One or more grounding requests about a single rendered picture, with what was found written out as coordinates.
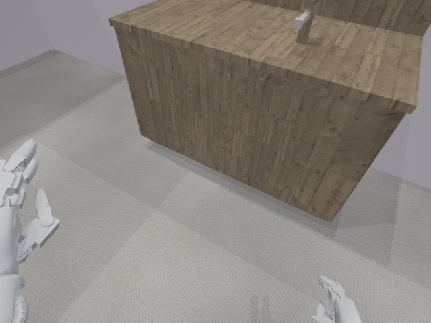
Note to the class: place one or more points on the counter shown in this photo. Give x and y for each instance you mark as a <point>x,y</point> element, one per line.
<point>299,114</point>

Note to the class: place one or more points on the left robot forearm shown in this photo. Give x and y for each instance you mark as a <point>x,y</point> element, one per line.
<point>13,306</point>

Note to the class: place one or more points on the robot left hand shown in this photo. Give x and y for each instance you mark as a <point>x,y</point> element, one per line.
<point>15,175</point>

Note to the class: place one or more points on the tap lever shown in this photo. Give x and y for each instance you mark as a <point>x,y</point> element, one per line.
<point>299,21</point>

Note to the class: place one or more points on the robot right hand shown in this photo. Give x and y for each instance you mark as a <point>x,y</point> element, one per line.
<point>343,310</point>

